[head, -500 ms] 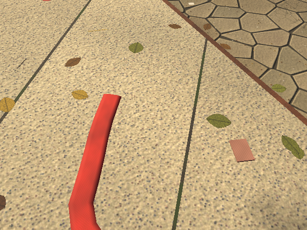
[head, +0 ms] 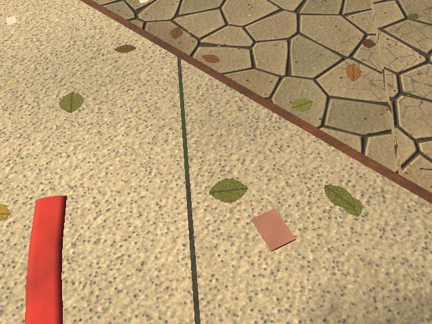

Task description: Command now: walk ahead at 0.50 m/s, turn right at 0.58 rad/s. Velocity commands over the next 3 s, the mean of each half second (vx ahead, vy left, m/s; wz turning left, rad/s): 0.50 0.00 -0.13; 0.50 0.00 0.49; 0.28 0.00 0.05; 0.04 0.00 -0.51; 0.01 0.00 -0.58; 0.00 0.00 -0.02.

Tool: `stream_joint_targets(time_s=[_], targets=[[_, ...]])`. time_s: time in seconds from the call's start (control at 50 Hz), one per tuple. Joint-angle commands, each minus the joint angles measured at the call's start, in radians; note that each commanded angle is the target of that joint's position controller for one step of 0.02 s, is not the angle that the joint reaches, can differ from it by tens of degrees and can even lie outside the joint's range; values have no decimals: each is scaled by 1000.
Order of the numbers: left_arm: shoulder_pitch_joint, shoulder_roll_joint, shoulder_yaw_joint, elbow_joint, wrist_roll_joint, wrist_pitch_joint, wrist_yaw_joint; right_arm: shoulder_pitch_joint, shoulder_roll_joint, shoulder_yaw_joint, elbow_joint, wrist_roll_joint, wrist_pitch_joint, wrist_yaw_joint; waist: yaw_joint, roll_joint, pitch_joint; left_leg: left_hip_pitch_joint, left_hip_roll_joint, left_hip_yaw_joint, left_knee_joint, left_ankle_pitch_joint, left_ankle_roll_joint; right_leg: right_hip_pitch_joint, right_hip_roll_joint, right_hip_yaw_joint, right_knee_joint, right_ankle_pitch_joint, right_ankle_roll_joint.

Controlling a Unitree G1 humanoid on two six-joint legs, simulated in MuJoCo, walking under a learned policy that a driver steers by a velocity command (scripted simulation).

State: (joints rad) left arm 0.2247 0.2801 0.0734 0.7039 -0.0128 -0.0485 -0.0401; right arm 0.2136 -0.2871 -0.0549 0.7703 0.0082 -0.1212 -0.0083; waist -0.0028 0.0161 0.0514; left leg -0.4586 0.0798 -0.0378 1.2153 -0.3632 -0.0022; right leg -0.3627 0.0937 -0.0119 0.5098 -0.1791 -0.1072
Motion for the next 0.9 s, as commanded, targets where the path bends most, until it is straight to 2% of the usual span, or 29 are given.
stream_joint_targets(time_s=[0.02, 0.06, 0.1, 0.16, 0.22, 0.28, 0.32, 0.34, 0.36, 0.38, 0.4, 0.42, 0.44, 0.46, 0.48, 0.5, 0.52, 0.56, 0.6, 0.64, 0.7, 0.74, 0.78, 0.82, 0.84, 0.86, 0.88, 0.9], targets=[[-17, 113, 29, -86, 5, -26, 12, 32, -116, -36, -76, -20, 2, -4, -28, -42, -120, -170, 52, -43, -80, 87, -15, 200, -261, 368, -277, 247, -199], [16, 134, 34, -72, 1, -30, 25, -8, -89, -29, -94, -29, 16, -7, -24, -37, -96, -178, 37, -25, -168, 151, -41, 148, -239, 312, -287, 318, -197], [57, 147, 37, -56, -3, -27, 38, -91, -72, -21, -119, -30, 19, -7, 4, -52, -72, -203, 16, -19, -304, 268, -57, 139, -212, 282, -284, 318, -173], [94, 127, 28, -33, -6, -22, 48, -173, -41, -5, -127, -21, 10, 10, 48, -95, -70, -148, -17, -1, -544, 463, -49, 154, -179, 222, -274, 239, -121], [149, 135, 23, 1, -4, -27, 46, -254, -45, 0, -143, -4, -1, 31, 96, -106, -38, -130, -24, 15, -636, 544, -22, 206, -224, 238, -273, 175, -112], [189, 147, 24, 31, 2, -22, 46, -309, -66, -2, -175, 1, -7, 48, 115, -98, -10, -239, -27, 17, -680, 428, 30, 378, -296, 268, -226, 257, -108], [190, 157, 27, 45, 3, -14, 51, -299, -70, -3, -184, 6, -9, 60, 102, -103, -7, -250, -39, 30, -696, 329, 66, 452, -321, 254, -188, 377, -91], [169, 164, 28, 44, 4, -10, 53, -259, -78, -7, -178, 6, -8, 63, 76, -111, -28, -187, -60, 48, -705, 286, 86, 459, -315, 228, -148, 517, -76], [150, 174, 29, 40, 6, -7, 55, -190, -96, -17, -162, 5, -6, 62, 39, -121, -78, -73, -98, 79, -705, 263, 107, 454, -298, 197, -78, 715, -63], [123, 172, 25, 33, 9, -2, 57, -60, -124, -34, -128, 3, -5, 58, -34, -105, -160, 113, -129, 98, -731, 310, 139, 423, -256, 146, 68, 861, -42], [104, 153, 13, 12, 20, -5, 61, 104, -169, -48, -99, -4, -1, 53, -106, -55, -277, 393, -26, -43, -708, 380, 201, 263, -220, 111, 302, 728, -11], [215, 73, -12, -9, 27, -24, 54, 198, -262, -73, -92, -11, 4, 50, -71, 190, -400, 772, 207, -497, -740, 300, 375, -137, -51, 43, 709, 161, 82], [199, 91, -18, -9, 22, -47, 43, 226, -192, -58, -70, 16, 11, 53, -85, 237, -419, 861, 256, -752, -887, 115, 402, -340, -9, 130, 820, -341, 92], [97, 147, -6, -36, -8, -66, 30, 161, -145, -44, -87, 19, 19, 44, -93, 150, -256, 748, 232, -649, -915, 2, 346, -440, -75, 162, 853, -284, 82], [21, 143, -10, -55, -11, -77, 25, 103, -129, -38, -108, 6, 29, 39, -79, 42, -161, 599, 195, -539, -936, 38, 313, -431, -115, 140, 804, -213, 75], [-11, 133, -8, -63, 9, -81, 26, 65, -115, -31, -117, 1, 34, 39, -47, -27, -84, 463, 155, -464, -963, 128, 297, -402, -143, 123, 713, -170, 80], [-2, 132, -1, -65, 26, -77, 30, 43, -103, -25, -127, -6, 34, 37, -13, -26, -69, 383, 122, -412, -984, 223, 286, -343, -169, 121, 642, -135, 88], [33, 108, -3, -64, 34, -64, 37, 26, -111, -27, -134, -3, 34, 33, 20, 28, -74, 300, 86, -353, -1005, 350, 293, -283, -177, 99, 561, -120, 118], [6, 88, -9, -74, 37, -52, 47, 43, -132, -34, -124, 1, 32, 23, 19, 37, -70, 242, 63, -288, -1011, 438, 295, -271, -169, 76, 467, -67, 148], [-77, 66, -18, -94, 36, -51, 50, 72, -152, -41, -109, 9, 36, 13, -8, 37, -58, 206, 29, -240, -1006, 455, 268, -249, -152, 69, 320, 69, 164], [-190, 44, -26, -114, 28, -60, 41, 129, -155, -43, -85, 19, 51, 1, -55, 58, -64, 189, -6, -224, -974, 404, 224, -164, -103, 63, 122, 244, 169], [-244, 54, -22, -127, 17, -67, 32, 167, -156, -44, -72, 22, 60, -3, -74, 68, -64, 223, 8, -267, -946, 364, 215, -140, -82, 72, 59, 264, 166], [-273, 74, -14, -138, 11, -75, 24, 187, -148, -43, -66, 25, 70, -7, -76, 73, -64, 291, 29, -331, -898, 324, 206, -133, -72, 93, -4, 219, 153], [-259, 97, -2, -136, 5, -85, 20, 177, -152, -46, -68, 22, 79, -11, -54, 98, -65, 339, 50, -392, -848, 325, 194, -90, -69, 102, -44, 139, 130], [-213, 108, 6, -125, 4, -90, 22, 160, -149, -47, -73, 21, 82, -12, -25, 113, -75, 340, 46, -405, -812, 350, 182, -24, -70, 94, -73, 119, 110], [-126, 131, 21, -105, 8, -94, 28, 142, -128, -40, -82, 19, 82, -10, 24, 110, -121, 314, 8, -383, -731, 397, 155, 118, -88, 89, -113, 135, 77], [18, 177, 37, -90, 24, -97, 38, 119, -79, -22, -105, 8, 77, -5, 95, 56, -245, 210, -39, -319, -509, 345, 121, 367, -222, 196, -75, 123, 11], [147, 260, 61, -63, 39, -83, 44, 244, -16, 0, -123, 24, 67, -5, 82, -196, -404, -127, -177, -165, -184, 19, 45, 748, -452, 561, -82, -5, -150]])
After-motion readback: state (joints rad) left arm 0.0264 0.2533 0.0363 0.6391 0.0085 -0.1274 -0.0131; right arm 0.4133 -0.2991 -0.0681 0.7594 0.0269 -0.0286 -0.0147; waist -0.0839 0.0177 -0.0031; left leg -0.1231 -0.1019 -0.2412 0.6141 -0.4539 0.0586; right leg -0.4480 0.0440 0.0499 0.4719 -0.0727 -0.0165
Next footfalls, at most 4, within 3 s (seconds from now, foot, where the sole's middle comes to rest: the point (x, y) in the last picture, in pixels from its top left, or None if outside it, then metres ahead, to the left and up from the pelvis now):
0.40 left None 0.41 0.11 -0.77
0.88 right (251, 247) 0.69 -0.07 -0.77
1.32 left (158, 212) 0.83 0.25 -0.77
1.72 right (232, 209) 0.84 -0.01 -0.77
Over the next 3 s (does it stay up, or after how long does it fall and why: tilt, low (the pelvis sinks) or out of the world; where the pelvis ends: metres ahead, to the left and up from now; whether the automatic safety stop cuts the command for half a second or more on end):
stays up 0.82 0.13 0.00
